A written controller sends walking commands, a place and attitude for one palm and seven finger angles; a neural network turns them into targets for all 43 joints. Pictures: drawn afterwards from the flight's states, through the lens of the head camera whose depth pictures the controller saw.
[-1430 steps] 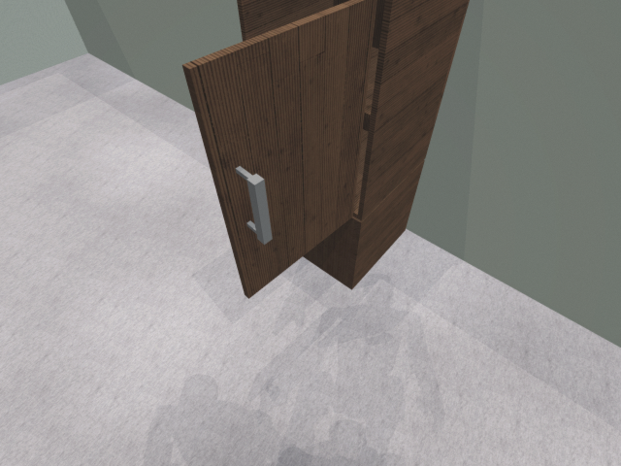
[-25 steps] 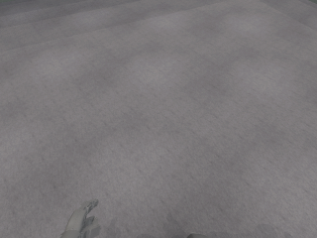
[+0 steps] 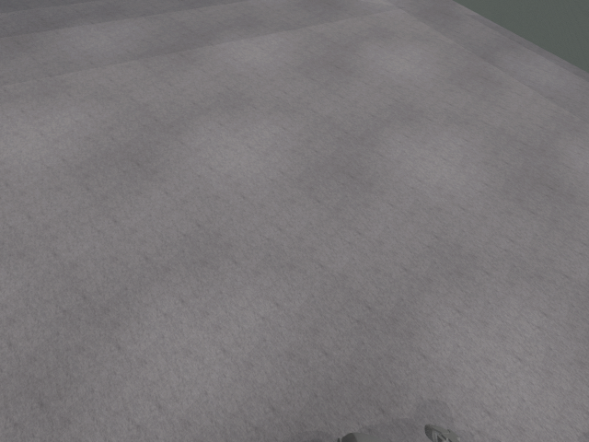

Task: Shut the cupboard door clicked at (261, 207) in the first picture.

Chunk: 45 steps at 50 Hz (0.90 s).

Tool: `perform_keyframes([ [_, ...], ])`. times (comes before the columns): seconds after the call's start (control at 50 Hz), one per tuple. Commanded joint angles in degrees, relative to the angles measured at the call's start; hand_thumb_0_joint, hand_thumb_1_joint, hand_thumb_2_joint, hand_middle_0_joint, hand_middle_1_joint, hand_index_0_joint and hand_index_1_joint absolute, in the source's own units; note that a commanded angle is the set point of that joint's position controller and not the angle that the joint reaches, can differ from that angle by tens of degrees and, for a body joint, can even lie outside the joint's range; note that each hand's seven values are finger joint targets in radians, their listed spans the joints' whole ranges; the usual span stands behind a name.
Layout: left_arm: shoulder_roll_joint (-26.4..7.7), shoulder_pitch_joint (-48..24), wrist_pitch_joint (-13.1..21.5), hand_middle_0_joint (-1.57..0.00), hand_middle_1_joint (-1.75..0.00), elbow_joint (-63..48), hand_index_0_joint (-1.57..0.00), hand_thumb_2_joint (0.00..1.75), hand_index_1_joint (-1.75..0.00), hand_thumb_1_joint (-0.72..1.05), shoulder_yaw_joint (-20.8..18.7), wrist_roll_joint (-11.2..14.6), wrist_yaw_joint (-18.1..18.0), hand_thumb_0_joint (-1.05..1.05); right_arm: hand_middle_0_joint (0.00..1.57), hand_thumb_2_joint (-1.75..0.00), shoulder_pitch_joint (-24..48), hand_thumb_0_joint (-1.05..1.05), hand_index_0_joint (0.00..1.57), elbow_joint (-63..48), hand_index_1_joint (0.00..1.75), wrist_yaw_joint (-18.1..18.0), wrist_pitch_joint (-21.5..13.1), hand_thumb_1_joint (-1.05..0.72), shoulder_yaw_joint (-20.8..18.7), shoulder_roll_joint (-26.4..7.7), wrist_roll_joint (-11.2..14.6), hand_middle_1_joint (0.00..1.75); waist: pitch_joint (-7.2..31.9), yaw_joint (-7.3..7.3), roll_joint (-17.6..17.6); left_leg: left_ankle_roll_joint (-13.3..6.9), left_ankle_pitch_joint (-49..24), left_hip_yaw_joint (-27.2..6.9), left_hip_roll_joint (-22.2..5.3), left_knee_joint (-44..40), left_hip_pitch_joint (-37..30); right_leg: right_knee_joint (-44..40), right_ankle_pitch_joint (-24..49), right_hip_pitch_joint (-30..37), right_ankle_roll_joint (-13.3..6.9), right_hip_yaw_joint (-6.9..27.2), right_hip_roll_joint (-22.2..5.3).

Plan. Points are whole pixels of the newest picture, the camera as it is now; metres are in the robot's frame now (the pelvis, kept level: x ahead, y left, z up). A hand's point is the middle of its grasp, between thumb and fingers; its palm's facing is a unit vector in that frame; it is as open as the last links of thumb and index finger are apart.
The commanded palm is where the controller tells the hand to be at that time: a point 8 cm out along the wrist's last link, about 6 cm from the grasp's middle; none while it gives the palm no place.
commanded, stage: turn to face it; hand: left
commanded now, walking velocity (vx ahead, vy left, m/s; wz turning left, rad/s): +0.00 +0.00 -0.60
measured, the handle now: out of the picture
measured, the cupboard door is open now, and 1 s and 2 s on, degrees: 58 58 58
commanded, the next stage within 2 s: none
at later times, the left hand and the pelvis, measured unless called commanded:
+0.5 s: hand (217, 409) +0.18 +0.14 -0.16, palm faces -0.30 -0.93 -0.24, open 7.4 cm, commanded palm none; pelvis +0.02 -0.03 -0.01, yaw -17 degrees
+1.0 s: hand (262, 372) +0.24 +0.07 -0.16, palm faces -0.56 -0.79 -0.26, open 7.4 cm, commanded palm none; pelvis +0.02 -0.03 -0.02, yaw -35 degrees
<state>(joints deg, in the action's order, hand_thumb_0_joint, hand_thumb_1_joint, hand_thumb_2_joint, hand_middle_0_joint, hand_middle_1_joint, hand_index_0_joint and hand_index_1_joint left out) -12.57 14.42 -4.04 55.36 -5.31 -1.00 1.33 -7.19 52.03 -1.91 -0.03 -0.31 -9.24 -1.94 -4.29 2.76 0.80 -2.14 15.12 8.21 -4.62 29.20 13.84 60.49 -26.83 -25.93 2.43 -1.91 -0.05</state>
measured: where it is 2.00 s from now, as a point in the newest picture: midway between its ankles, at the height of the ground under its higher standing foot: outside the picture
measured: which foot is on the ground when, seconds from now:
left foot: down 0.00-0.26, up 0.28-0.56, down 0.58-0.94, up 0.96-1.00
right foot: up 0.00-0.24, down 0.26-0.58, up 0.60-0.94, down 0.96-1.00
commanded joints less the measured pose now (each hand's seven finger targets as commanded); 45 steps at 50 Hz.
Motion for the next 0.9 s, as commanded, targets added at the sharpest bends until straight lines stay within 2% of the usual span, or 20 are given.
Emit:
perform_keyframes([
  [0.0, -2.92, -2.19, 0.65, -0.20, -0.30, -6.32, -0.20, 0.90, -0.30, 0.90, -0.82, -0.22, 0.35, 0.00, 0.20, -0.90, -4.74, 0.00, 0.20, -2.14, 0.30, -0.68, -0.38, -0.90, -4.02, -11.90, 0.26, 0.30, 5.06, -3.28, -9.97, -6.10, -23.96, -6.19, -15.46, -10.41, -9.09, -3.14, 2.58, -3.89, 1.12, -0.69, -3.00],
  [0.12, -3.32, -5.58, 1.04, -0.20, -0.30, -8.68, -0.20, 0.90, -0.30, 0.90, -0.38, -0.43, 0.53, 0.00, 0.20, -0.90, -5.83, 0.00, 0.20, -1.68, 0.30, 0.08, 0.18, -0.90, -5.23, -13.93, 0.08, 0.30, 4.79, -4.41, -13.00, -5.00, -24.69, -2.39, -16.98, -6.72, -7.82, -15.68, 3.38, 3.09, -0.29, -4.08, -1.57],
  [0.18, -4.87, -2.21, 1.63, -0.20, -0.30, -8.31, -0.20, 0.90, -0.30, 0.90, -0.67, -0.55, 0.49, 0.00, 0.20, -0.90, -4.11, 0.00, 0.20, -2.30, 0.30, 0.51, 0.54, -0.90, -5.57, -14.65, 0.36, 0.30, 5.43, -1.77, -10.97, -1.32, -19.63, 0.76, -15.50, 0.36, -3.96, -27.92, 13.00, 12.04, -1.70, -5.22, -0.69],
  [0.2, -7.24, 1.44, 2.04, -0.20, -0.30, -7.45, -0.20, 0.90, -0.30, 0.90, -1.12, -0.67, 0.27, 0.00, 0.20, -0.90, -3.39, 0.00, 0.20, -2.86, 0.30, 0.76, 0.56, -0.90, -5.56, -14.10, 0.65, 0.30, 6.84, 0.40, -6.71, 1.19, -13.94, 2.57, -13.11, 7.61, 0.83, -34.16, 19.76, 19.35, -3.02, -2.03, -2.98],
  [0.22, -13.51, 4.03, 2.93, -0.20, -0.30, -6.90, -0.20, 0.90, -0.30, 0.90, -2.08, -1.21, -0.39, 0.00, 0.20, -0.90, -3.77, 0.00, 0.20, -4.64, 0.30, 1.11, 0.64, -0.90, -4.65, -10.02, 1.16, 0.30, 8.66, 1.67, 11.22, 5.00, 5.77, 6.37, -5.46, 20.59, 12.82, -39.74, 33.98, 28.32, -7.91, 14.83, -15.64],
  [0.24, -16.60, 6.46, 3.06, -0.20, -0.30, -6.23, -0.20, 0.90, -0.30, 0.90, -2.27, -0.38, -0.96, 0.00, 0.20, -0.90, -1.32, 0.00, 0.20, -6.89, 0.30, 0.88, 1.29, -0.90, -3.95, -9.46, 1.17, 0.30, 7.56, 3.00, 14.31, 6.19, 23.38, 0.29, -0.13, 32.36, 19.80, -40.45, 48.04, 25.84, -14.40, 24.00, -23.61],
  [0.26, -16.68, 5.62, 2.83, -0.20, -0.30, -6.81, -0.20, 0.90, -0.30, 0.90, -2.43, -0.25, -1.65, 0.00, 0.20, -0.90, -0.01, 0.00, 0.20, -7.28, 0.30, 0.37, 1.81, -0.90, -3.82, -9.45, 1.22, 0.30, 7.72, 2.51, 11.83, 5.82, 21.26, -6.44, -0.68, 38.26, 22.44, -40.62, 43.63, 24.18, -16.21, 24.61, -22.59],
  [0.28, -15.22, 1.82, 2.69, -0.20, -0.30, -7.59, -0.20, 0.90, -0.30, 0.90, -2.44, -0.32, -2.26, 0.00, 0.20, -0.90, -0.03, 0.00, 0.20, -7.05, 0.30, 0.22, 1.77, -0.90, -4.01, -9.89, 1.29, 0.30, 7.27, 1.15, 14.55, 5.98, 18.06, -8.33, -1.51, 40.74, 24.64, -41.06, 37.51, 23.40, -15.95, 24.91, -20.83],
  [0.32, -11.96, -4.28, 2.67, -0.20, -0.30, -9.60, -0.20, 0.90, -0.30, 0.90, -1.30, -0.28, -2.22, 0.00, 0.20, -0.90, -1.77, 0.00, 0.20, -5.32, 0.30, 0.57, 1.51, -0.90, -4.02, -10.72, 1.09, 0.30, 6.85, -1.77, 9.15, 6.89, 10.73, -8.56, -2.39, 38.71, 21.02, -39.92, 34.37, 19.14, -13.77, 16.94, -16.11],
  [0.36, -11.93, -6.09, 2.82, -0.20, -0.30, -10.30, -0.20, 0.90, -0.30, 0.90, -1.02, -0.49, -2.00, 0.00, 0.20, -0.90, -4.18, 0.00, 0.20, -4.46, 0.30, 0.83, 1.70, -0.90, -3.72, -9.91, 1.02, 0.30, 7.43, -3.11, 8.03, 7.25, 9.10, -7.09, -1.40, 32.84, 16.20, -39.80, 32.42, 15.60, -12.78, 14.02, -14.16],
  [0.46, -13.28, -4.97, 2.31, -0.20, -0.30, -9.84, -0.20, 0.90, -0.30, 0.90, -1.65, -0.71, -1.41, 0.00, 0.20, -0.90, -4.40, 0.00, 0.20, -5.25, 0.30, 0.82, 1.26, -0.90, -3.48, -9.02, 1.32, 0.30, 6.96, -2.13, 8.84, 6.82, 9.13, -5.45, 1.92, 17.02, 10.64, -38.87, 29.04, 14.08, -12.81, 18.40, -12.34],
  [0.52, -12.64, -7.57, 1.76, -0.20, -0.30, -10.21, -0.20, 0.90, -0.30, 0.90, -1.68, -0.17, -1.34, 0.00, 0.20, -0.90, -9.85, 0.00, 0.20, -4.04, 0.30, 0.32, 0.38, -0.90, -3.41, -9.47, 1.56, 0.30, 7.77, -5.02, 8.09, 6.29, 0.22, -4.93, 2.92, 1.14, -0.27, -34.48, 26.41, 8.93, -9.08, 18.55, -9.89],
  [0.54, -10.36, -7.78, 1.40, -0.20, -0.30, -10.81, -0.20, 0.90, -0.30, 0.90, -1.27, 0.27, -1.18, 0.00, 0.20, -0.90, -11.89, 0.00, 0.20, -3.38, 0.30, 0.10, -0.26, -0.90, -3.68, -11.80, 1.27, 0.30, 8.38, -5.80, 1.91, 4.99, -1.59, -9.08, -0.99, -7.37, -6.46, -30.02, 19.84, 3.38, -5.99, 15.78, -5.87],
  [0.56, -6.37, -5.92, 1.10, -0.20, -0.30, -11.97, -0.20, 0.90, -0.30, 0.90, -0.49, 0.80, -0.64, 0.00, 0.20, -0.90, -12.66, 0.00, 0.20, -3.80, 0.30, -0.05, -0.71, -0.90, -4.63, -17.66, 0.33, 0.30, 8.48, -5.40, -15.25, -0.29, -4.81, -24.20, -14.99, -13.00, -11.04, -17.79, 2.75, -5.60, -2.21, 7.87, 2.78],
  [0.58, -6.74, -7.15, 1.52, -0.20, -0.30, -13.16, -0.20, 0.90, -0.30, 0.90, -0.11, 0.28, -0.46, 0.00, 0.20, -0.90, -13.75, 0.00, 0.20, -4.85, 0.30, -0.25, -0.49, -0.90, -4.84, -19.47, 0.33, 0.30, 7.63, -6.19, -17.05, -5.73, -11.17, -30.36, -23.25, -13.71, -7.87, -5.54, -8.88, -6.38, -1.00, 3.60, 2.41],
  [0.6, -7.35, -8.13, 1.28, -0.20, -0.30, -12.14, -0.20, 0.90, -0.30, 0.90, -0.52, -0.39, -0.38, 0.00, 0.20, -0.90, -12.37, 0.00, 0.20, -4.04, 0.30, -0.61, -0.86, -0.90, -4.51, -18.20, -0.16, 0.30, 7.11, -5.81, -16.58, -6.65, -17.23, -28.87, -22.57, -13.33, -6.59, 2.52, -8.08, -7.50, -0.31, 5.71, 1.02],
  [0.62, -7.63, -7.45, 1.35, -0.20, -0.30, -11.29, -0.20, 0.90, -0.30, 0.90, -1.03, -0.29, 0.07, 0.00, 0.20, -0.90, -9.84, 0.00, 0.20, -4.93, 0.30, -0.68, -0.91, -0.90, -4.08, -16.47, -0.12, 0.30, 6.45, -4.21, -13.41, -6.52, -22.08, -23.45, -20.00, -11.70, -5.56, 7.11, -5.07, -7.11, -0.06, 5.21, -0.15],
  [0.68, -5.73, -7.24, 0.83, -0.20, -0.30, -10.18, -0.20, 0.90, -0.30, 0.90, -0.69, 0.11, 1.00, 0.00, 0.20, -0.90, -6.11, 0.00, 0.20, -5.86, 0.30, -0.80, -0.68, -0.90, -3.54, -13.99, 0.08, 0.30, 5.52, -3.18, -11.08, -5.10, -29.37, -10.22, -15.19, -8.65, -7.76, 4.76, -0.79, -5.98, 1.07, 1.50, -1.97],
  [0.82, -4.16, -9.56, 0.95, -0.20, -0.30, -10.93, -0.20, 0.90, -0.30, 0.90, 0.06, 0.06, 1.19, 0.00, 0.20, -0.90, -9.35, 0.00, 0.20, -3.17, 0.30, 0.05, 0.10, -0.90, -5.03, -15.55, 0.12, 0.30, 6.56, -5.37, -13.96, -4.50, -26.69, -4.27, -16.30, -5.95, -9.28, -15.35, 0.75, 2.98, -0.12, -3.58, -0.57],
  [0.88, -5.57, -5.59, 1.56, -0.20, -0.30, -9.92, -0.20, 0.90, -0.30, 0.90, -0.22, -0.09, 0.89, 0.00, 0.20, -0.90, -7.80, 0.00, 0.20, -3.32, 0.30, 0.51, 0.52, -0.90, -5.55, -16.00, 0.53, 0.30, 6.84, -3.14, -11.49, -1.10, -20.71, -1.67, -15.20, 0.22, -4.13, -30.37, 11.36, 13.51, -1.59, -4.85, 0.51],
])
